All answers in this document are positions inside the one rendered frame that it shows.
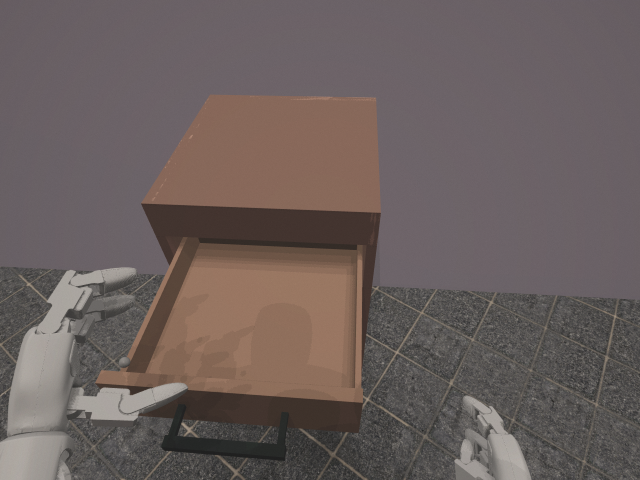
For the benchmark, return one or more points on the drawer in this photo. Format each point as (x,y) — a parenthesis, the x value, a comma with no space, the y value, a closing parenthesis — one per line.
(255,328)

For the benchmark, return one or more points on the left robot forearm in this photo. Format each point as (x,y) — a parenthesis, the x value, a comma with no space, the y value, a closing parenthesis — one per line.
(36,456)

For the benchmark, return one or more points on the robot left hand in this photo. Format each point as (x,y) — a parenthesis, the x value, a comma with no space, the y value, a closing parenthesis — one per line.
(41,397)

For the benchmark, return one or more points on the robot right hand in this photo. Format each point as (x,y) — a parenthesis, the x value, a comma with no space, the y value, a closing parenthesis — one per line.
(500,455)

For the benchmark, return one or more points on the handle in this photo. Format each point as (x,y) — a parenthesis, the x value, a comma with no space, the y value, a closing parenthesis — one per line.
(172,442)

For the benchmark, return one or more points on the cabinet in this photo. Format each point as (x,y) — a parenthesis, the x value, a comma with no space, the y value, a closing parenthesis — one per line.
(275,168)

